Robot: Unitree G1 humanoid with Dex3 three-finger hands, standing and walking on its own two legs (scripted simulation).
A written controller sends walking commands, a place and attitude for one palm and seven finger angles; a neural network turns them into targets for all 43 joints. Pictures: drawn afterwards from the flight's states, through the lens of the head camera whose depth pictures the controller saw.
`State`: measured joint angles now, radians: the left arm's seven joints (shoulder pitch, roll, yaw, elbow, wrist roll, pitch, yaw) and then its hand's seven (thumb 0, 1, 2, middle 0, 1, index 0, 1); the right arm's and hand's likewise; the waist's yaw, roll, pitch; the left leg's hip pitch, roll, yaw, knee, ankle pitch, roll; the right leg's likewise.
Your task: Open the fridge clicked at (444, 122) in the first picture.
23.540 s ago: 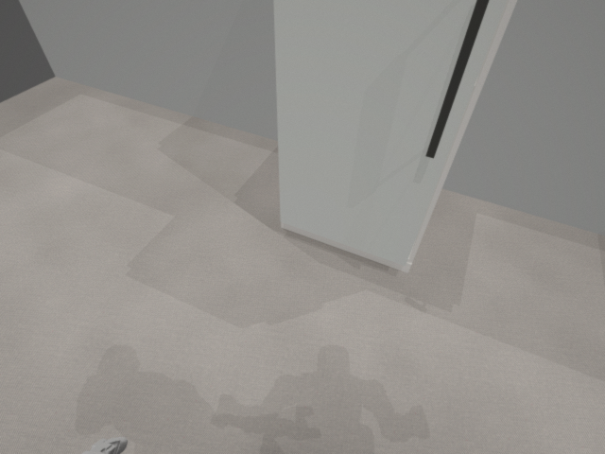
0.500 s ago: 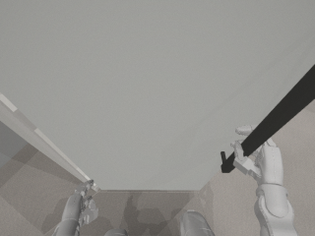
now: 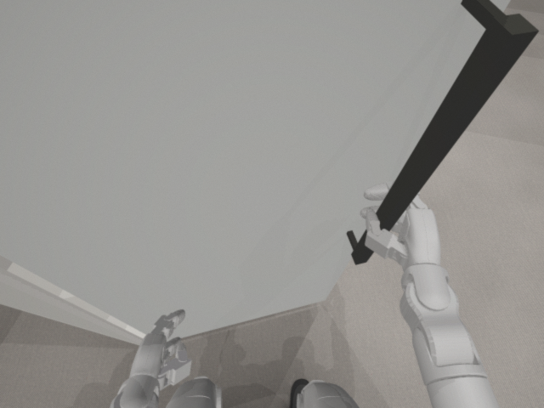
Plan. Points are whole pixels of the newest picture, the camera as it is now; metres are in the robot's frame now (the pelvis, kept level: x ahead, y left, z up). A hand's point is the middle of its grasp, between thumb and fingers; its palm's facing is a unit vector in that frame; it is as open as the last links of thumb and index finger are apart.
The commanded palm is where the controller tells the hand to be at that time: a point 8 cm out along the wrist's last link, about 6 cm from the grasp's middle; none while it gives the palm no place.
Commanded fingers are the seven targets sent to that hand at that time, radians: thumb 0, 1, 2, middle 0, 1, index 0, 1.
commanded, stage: stop walking and hold the door back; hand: right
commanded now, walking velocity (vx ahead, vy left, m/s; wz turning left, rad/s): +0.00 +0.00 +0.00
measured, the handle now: (394, 181) +0.38 -0.16 +0.10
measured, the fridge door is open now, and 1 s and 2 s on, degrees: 61 59 58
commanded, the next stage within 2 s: loosen the grip on the handle in 1.02 s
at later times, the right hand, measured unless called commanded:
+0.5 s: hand (368, 223) +0.35 -0.14 +0.04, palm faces +0.17 +0.97 -0.16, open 5.5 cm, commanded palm +0.33 -0.18 +0.03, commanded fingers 0.00 -0.90 -0.90 0.45 1.40 0.45 1.40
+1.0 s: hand (369, 223) +0.35 -0.14 +0.04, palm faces +0.12 +0.98 -0.18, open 5.5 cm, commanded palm +0.32 -0.19 +0.03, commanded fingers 0.00 -0.90 -0.90 0.45 1.40 0.45 1.40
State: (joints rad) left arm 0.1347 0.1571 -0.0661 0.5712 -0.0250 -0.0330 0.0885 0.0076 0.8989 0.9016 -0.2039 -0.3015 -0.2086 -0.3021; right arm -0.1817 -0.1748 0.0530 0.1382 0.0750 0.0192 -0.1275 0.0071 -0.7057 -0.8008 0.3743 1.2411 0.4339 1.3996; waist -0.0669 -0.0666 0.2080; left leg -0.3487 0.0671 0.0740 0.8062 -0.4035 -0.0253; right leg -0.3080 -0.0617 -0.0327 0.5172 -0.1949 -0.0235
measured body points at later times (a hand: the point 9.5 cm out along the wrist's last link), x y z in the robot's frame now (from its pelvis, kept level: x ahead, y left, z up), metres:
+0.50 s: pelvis -0.03 +0.03 -0.01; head -0.01 +0.04 +0.44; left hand +0.07 +0.30 -0.12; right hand +0.34 -0.19 +0.05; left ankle +0.00 +0.18 -0.74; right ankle +0.05 -0.10 -0.74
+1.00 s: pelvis -0.01 +0.02 +0.00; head +0.00 +0.03 +0.45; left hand +0.10 +0.29 -0.11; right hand +0.34 -0.19 +0.05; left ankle +0.00 +0.18 -0.74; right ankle +0.05 -0.10 -0.74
